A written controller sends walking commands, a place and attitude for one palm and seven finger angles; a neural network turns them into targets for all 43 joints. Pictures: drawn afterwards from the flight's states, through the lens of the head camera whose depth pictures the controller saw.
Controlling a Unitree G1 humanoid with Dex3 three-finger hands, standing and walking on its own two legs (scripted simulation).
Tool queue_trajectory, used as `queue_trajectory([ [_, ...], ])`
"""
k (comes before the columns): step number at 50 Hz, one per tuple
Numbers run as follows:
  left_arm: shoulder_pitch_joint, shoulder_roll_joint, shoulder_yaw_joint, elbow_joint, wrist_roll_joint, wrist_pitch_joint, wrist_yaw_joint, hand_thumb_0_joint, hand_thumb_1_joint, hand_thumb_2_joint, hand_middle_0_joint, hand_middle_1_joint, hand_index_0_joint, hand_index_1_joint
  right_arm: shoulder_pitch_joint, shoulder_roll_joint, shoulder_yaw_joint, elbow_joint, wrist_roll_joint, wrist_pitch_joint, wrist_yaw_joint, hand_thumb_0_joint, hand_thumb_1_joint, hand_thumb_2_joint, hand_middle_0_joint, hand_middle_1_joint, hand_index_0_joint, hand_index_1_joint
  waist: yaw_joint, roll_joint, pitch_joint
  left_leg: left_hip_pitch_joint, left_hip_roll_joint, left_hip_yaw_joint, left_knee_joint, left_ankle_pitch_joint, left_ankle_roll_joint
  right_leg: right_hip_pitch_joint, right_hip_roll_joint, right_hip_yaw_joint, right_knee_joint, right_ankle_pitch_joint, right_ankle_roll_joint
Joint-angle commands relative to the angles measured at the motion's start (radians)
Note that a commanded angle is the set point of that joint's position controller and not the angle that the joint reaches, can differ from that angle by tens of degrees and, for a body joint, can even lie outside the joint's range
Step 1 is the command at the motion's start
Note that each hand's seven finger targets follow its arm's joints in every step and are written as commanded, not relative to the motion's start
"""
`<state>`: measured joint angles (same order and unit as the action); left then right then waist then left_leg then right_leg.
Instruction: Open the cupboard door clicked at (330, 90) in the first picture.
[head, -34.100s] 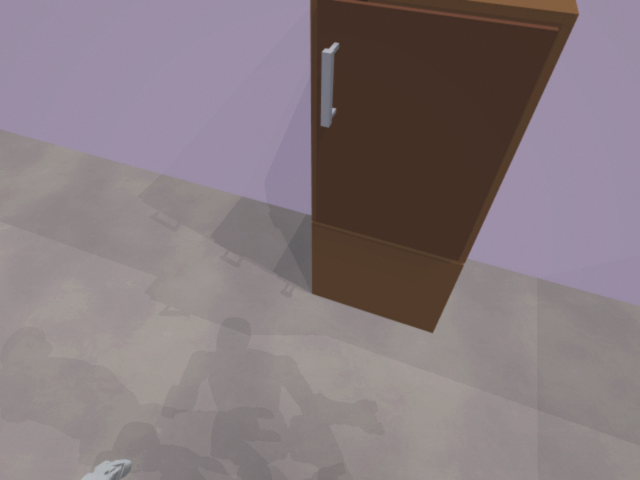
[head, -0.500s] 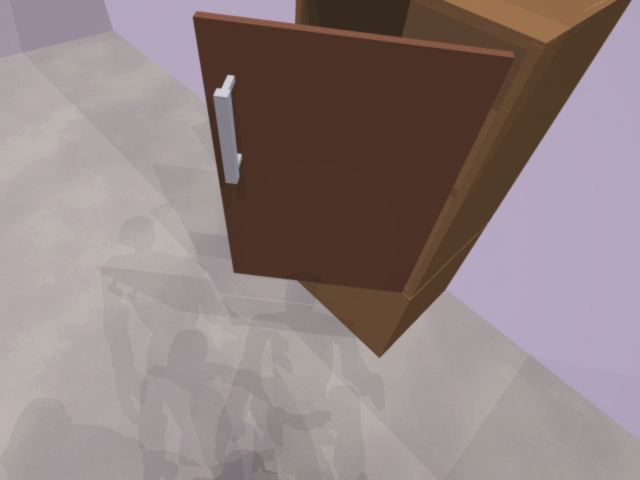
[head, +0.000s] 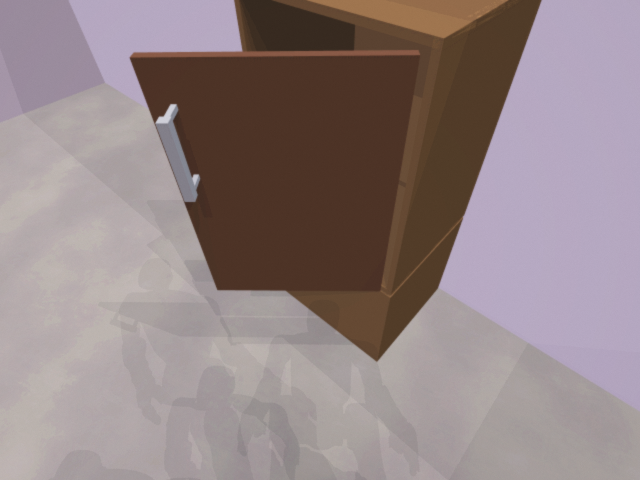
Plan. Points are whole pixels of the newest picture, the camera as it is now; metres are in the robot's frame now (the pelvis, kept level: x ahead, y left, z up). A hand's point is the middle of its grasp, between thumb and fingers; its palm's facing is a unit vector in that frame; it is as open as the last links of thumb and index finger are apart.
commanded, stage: come to a stop and stand still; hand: left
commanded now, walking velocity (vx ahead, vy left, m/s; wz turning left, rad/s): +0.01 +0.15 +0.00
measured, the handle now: (181, 155) +0.59 +0.27 +0.09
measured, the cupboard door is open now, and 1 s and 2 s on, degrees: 41 41 41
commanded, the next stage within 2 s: look again from close up in 0.88 s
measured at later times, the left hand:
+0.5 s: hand out of the picture +0.05 +0.25 -0.18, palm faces +0.04 -0.97 -0.25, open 7.4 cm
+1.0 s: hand out of the picture -0.03 +0.23 -0.18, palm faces -0.01 -0.98 -0.17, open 7.4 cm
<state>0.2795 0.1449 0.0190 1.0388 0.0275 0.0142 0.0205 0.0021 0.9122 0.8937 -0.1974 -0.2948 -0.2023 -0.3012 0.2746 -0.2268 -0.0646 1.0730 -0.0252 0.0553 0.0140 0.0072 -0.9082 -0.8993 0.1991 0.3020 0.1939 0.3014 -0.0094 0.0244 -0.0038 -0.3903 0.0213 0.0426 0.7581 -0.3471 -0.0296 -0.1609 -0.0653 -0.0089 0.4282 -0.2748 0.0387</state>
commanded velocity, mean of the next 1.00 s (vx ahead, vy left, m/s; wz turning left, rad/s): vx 0.00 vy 0.01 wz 0.00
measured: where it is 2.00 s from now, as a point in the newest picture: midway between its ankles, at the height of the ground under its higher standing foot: outside the picture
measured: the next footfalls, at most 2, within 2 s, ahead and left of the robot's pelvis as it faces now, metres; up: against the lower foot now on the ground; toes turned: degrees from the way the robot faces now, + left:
left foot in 0.12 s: +0.07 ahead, +0.13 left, +0.00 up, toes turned +5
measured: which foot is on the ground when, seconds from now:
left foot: up 0.00-0.10, down 0.12-1.00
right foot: down 0.00-1.00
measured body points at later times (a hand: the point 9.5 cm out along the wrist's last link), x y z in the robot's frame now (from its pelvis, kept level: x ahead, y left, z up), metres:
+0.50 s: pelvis +0.00 +0.06 -0.01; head +0.00 +0.06 +0.44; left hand +0.05 +0.30 -0.16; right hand +0.08 -0.17 -0.16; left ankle +0.00 +0.11 -0.74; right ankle -0.01 -0.10 -0.74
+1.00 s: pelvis -0.02 +0.06 +0.00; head -0.01 +0.07 +0.45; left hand -0.03 +0.28 -0.17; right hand -0.03 -0.17 -0.15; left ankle +0.00 +0.11 -0.74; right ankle -0.01 -0.10 -0.74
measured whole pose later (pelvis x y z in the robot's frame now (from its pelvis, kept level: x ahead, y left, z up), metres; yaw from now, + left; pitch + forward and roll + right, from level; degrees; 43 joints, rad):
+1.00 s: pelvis -0.02 +0.06 +0.00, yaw +0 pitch -1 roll +0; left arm 0.34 0.16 -0.02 1.07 0.02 0.01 0.04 0.00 0.90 0.89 -0.20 -0.29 -0.20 -0.30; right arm 0.32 -0.17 0.00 1.10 -0.01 -0.01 -0.01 0.01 -0.91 -0.90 0.20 0.30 0.20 0.30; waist -0.01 -0.02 0.02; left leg -0.19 -0.06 0.11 0.41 -0.21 0.10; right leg -0.19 -0.08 -0.01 0.44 -0.22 0.05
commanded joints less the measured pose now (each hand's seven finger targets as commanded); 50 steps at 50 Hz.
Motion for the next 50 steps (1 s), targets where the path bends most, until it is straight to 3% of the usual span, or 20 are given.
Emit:
queue_trajectory([
  [1, -0.019, 0.214, 0.054, -0.049, 0.0, -0.034, 0.009, 0.0, 0.9, 0.9, -0.2, -0.3, -0.2, -0.3, -0.024, -0.035, -0.004, -0.07, 0.013, -0.035, -0.005, 0.0, -0.9, -0.9, 0.2, 0.3, 0.2, 0.3, 0.027, -0.212, 0.095, -0.016, -0.008, 0.003, -0.081, -0.033, -0.013, -0.013, -0.225, 0.153, -0.179, 0.148, -0.157],
  [4, 0.018, 0.213, 0.056, -0.014, -0.009, -0.033, 0.012, 0.0, 0.9, 0.9, -0.2, -0.3, -0.2, -0.3, 0.01, -0.021, 0.009, -0.053, 0.016, -0.054, -0.02, 0.0, -0.9, -0.9, 0.2, 0.3, 0.2, 0.3, 0.024, -0.174, 0.009, 0.131, -0.027, 0.015, -0.357, 0.104, -0.009, 0.054, -0.2, 0.12, -0.023, 0.389, -0.131],
  [5, 0.02, 0.188, 0.053, -0.012, -0.014, -0.03, 0.011, 0.0, 0.9, 0.9, -0.2, -0.3, -0.2, -0.3, 0.02, -0.029, 0.009, -0.043, 0.017, -0.063, -0.024, 0.0, -0.9, -0.9, 0.2, 0.3, 0.2, 0.3, 0.026, -0.115, -0.002, 0.202, 0.001, -0.017, -0.383, 0.248, 0.007, 0.015, -0.149, 0.076, 0.035, 0.381, -0.097],
  [7, 0.046, 0.127, 0.037, -0.011, -0.022, -0.02, 0.015, 0.0, 0.9, 0.9, -0.2, -0.3, -0.2, -0.3, 0.044, -0.094, 0.003, -0.043, 0.011, -0.071, -0.041, 0.0, -0.9, -0.9, 0.2, 0.3, 0.2, 0.3, 0.032, 0.044, -0.083, 0.31, 0.152, -0.138, -0.323, 0.58, 0.079, -0.056, -0.064, -0.007, 0.081, 0.168, -0.039],
  [8, 0.04, 0.107, 0.033, -0.008, -0.017, -0.014, 0.021, 0.0, 0.9, 0.9, -0.2, -0.3, -0.2, -0.3, 0.046, -0.106, 0.001, -0.04, 0.009, -0.065, -0.045, 0.0, -0.9, -0.9, 0.2, 0.3, 0.2, 0.3, 0.03, 0.031, -0.069, 0.28, 0.174, -0.137, -0.326, 0.558, 0.099, -0.044, -0.039, -0.022, 0.06, 0.044, -0.032],
  [9, 0.138, 0.123, 0.011, 0.035, -0.014, -0.039, 0.059, 0.0, 0.9, 0.9, -0.2, -0.3, -0.2, -0.3, -0.095, -0.078, 0.019, -0.125, 0.029, -0.08, -0.037, 0.0, -0.9, -0.9, 0.2, 0.3, 0.2, 0.3, 0.063, -0.011, 0.019, 0.152, 0.114, -0.08, -0.095, 0.467, 0.062, -0.053, -0.1, 0.102, -0.052, 0.325, -0.055],
  [10, 0.079, 0.195, 0.022, -0.004, -0.004, -0.056, 0.047, 0.0, 0.9, 0.9, -0.2, -0.3, -0.2, -0.3, -0.056, -0.048, 0.031, -0.166, 0.021, -0.067, -0.028, 0.0, -0.9, -0.9, 0.2, 0.3, 0.2, 0.3, 0.006, -0.083, 0.012, 0.106, 0.032, -0.037, -0.11, 0.223, 0.017, -0.017, -0.2, 0.171, -0.028, 0.561, -0.095],
  [11, 0.037, 0.205, 0.023, -0.029, -0.002, -0.06, 0.037, 0.0, 0.9, 0.9, -0.2, -0.3, -0.2, -0.3, 0.021, -0.005, 0.029, -0.137, 0.012, -0.068, -0.028, 0.0, -0.9, -0.9, 0.2, 0.3, 0.2, 0.3, -0.027, -0.068, -0.057, 0.136, 0.011, -0.027, -0.198, 0.163, 0.022, 0.018, -0.213, 0.134, 0.063, 0.632, -0.113],
  [12, 0.028, 0.185, 0.022, -0.036, -0.002, -0.056, 0.041, 0.0, 0.9, 0.9, -0.2, -0.3, -0.2, -0.3, 0.049, -0.035, 0.024, -0.12, 0.008, -0.076, -0.028, 0.0, -0.9, -0.9, 0.2, 0.3, 0.2, 0.3, -0.023, -0.02, -0.107, 0.18, 0.046, -0.058, -0.253, 0.37, 0.035, 0.044, -0.13, 0.048, 0.145, 0.576, -0.09],
  [14, 0.053, 0.145, 0.01, -0.043, -0.008, -0.042, 0.044, 0.0, 0.9, 0.9, -0.2, -0.3, -0.2, -0.3, 0.064, -0.095, 0.016, -0.121, 0.016, -0.086, -0.036, 0.0, -0.9, -0.9, 0.2, 0.3, 0.2, 0.3, -0.006, 0.132, -0.153, 0.32, 0.135, -0.125, -0.227, 0.901, 0.078, -0.028, -0.02, -0.04, 0.201, 0.218, -0.053],
  [15, 0.043, 0.139, 0.005, -0.052, -0.009, -0.036, 0.045, 0.0, 0.9, 0.9, -0.2, -0.3, -0.2, -0.3, 0.064, -0.094, 0.017, -0.122, 0.015, -0.087, -0.041, 0.0, -0.9, -0.9, 0.2, 0.3, 0.2, 0.3, -0.003, 0.186, -0.126, 0.367, 0.161, -0.15, -0.243, 1.091, 0.099, -0.091, 0.011, -0.046, 0.214, -0.015, -0.042],
  [16, 0.033, 0.134, 0.003, -0.057, -0.012, -0.027, 0.044, 0.0, 0.9, 0.9, -0.2, -0.3, -0.2, -0.3, 0.059, -0.108, 0.018, -0.124, 0.013, -0.084, -0.045, 0.0, -0.9, -0.9, 0.2, 0.3, 0.2, 0.3, -0.009, 0.175, -0.09, 0.383, 0.178, -0.161, -0.259, 1.125, 0.117, -0.142, 0.023, -0.044, 0.247, -0.136, -0.039],
  [19, 0.025, 0.111, 0.001, -0.064, -0.014, -0.014, 0.038, 0.0, 0.9, 0.9, -0.2, -0.3, -0.2, -0.3, 0.015, -0.098, 0.022, -0.142, 0.008, -0.08, -0.052, 0.0, -0.9, -0.9, 0.2, 0.3, 0.2, 0.3, 0.012, 0.105, -0.001, 0.28, 0.178, -0.152, -0.305, 0.913, 0.145, -0.126, 0.011, -0.03, 0.222, -0.157, -0.045],
  [21, 0.067, 0.123, 0.003, -0.051, -0.013, -0.02, 0.032, 0.0, 0.9, 0.9, -0.2, -0.3, -0.2, -0.3, -0.048, -0.083, 0.03, -0.157, 0.013, -0.078, -0.05, 0.0, -0.9, -0.9, 0.2, 0.3, 0.2, 0.3, 0.044, 0.047, 0.015, 0.193, 0.129, -0.124, -0.291, 0.629, 0.121, -0.043, -0.006, -0.012, 0.077, 0.049, -0.051],
  [23, 0.048, 0.146, 0.0, -0.055, -0.011, -0.026, 0.027, 0.0, 0.9, 0.9, -0.2, -0.3, -0.2, -0.3, -0.047, -0.055, 0.035, -0.16, 0.016, -0.071, -0.043, 0.0, -0.9, -0.9, 0.2, 0.3, 0.2, 0.3, 0.019, -0.035, 0.057, 0.123, 0.072, -0.106, -0.334, 0.249, 0.076, -0.052, -0.062, 0.072, 0.014, 0.126, -0.083],
  [24, 0.03, 0.154, -0.004, -0.067, -0.01, -0.022, 0.023, 0.0, 0.9, 0.9, -0.2, -0.3, -0.2, -0.3, -0.031, -0.055, 0.036, -0.157, 0.014, -0.07, -0.039, 0.0, -0.9, -0.9, 0.2, 0.3, 0.2, 0.3, 0.005, -0.016, 0.077, 0.11, 0.064, -0.122, -0.39, 0.114, 0.073, -0.082, -0.068, 0.075, 0.006, 0.046, -0.091],
  [28, 0.015, 0.133, -0.004, -0.085, -0.004, -0.013, 0.022, 0.0, 0.9, 0.9, -0.2, -0.3, -0.2, -0.3, -0.02, -0.083, 0.027, -0.142, 0.007, -0.075, -0.034, 0.0, -0.9, -0.9, 0.2, 0.3, 0.2, 0.3, 0.01, -0.097, 0.111, 0.079, 0.097, -0.166, -0.468, 0.043, 0.083, -0.078, -0.021, 0.023, 0.033, 0.035, -0.06],
  [31, 0.031, 0.137, -0.002, -0.089, -0.004, -0.013, 0.022, 0.0, 0.9, 0.9, -0.2, -0.3, -0.2, -0.3, -0.015, -0.086, 0.03, -0.134, 0.007, -0.083, -0.034, 0.0, -0.9, -0.9, 0.2, 0.3, 0.2, 0.3, 0.016, -0.025, 0.078, 0.105, 0.098, -0.165, -0.492, 0.069, 0.08, -0.062, -0.022, 0.02, 0.035, 0.059, -0.058],
  [37, 0.057, 0.135, -0.004, -0.071, -0.005, -0.015, 0.019, 0.0, 0.9, 0.9, -0.2, -0.3, -0.2, -0.3, 0.005, -0.081, 0.037, -0.104, 0.01, -0.088, -0.035, 0.0, -0.9, -0.9, 0.2, 0.3, 0.2, 0.3, 0.016, 0.012, 0.05, 0.138, 0.1, -0.159, -0.512, 0.072, 0.073, -0.053, -0.031, 0.02, 0.012, 0.066, -0.057],
  [50, 0.108, 0.104, -0.019, 0.011, -0.009, -0.025, 0.021, 0.0, 0.9, 0.9, -0.2, -0.3, -0.2, -0.3, 0.061, -0.048, 0.045, -0.018, 0.02, -0.087, -0.038, 0.0, -0.9, -0.9, 0.2, 0.3, 0.2, 0.3, 0.014, -0.018, 0.081, 0.139, 0.092, -0.13, -0.514, 0.049, 0.076, -0.033, -0.045, 0.03, -0.043, 0.087, -0.055],
])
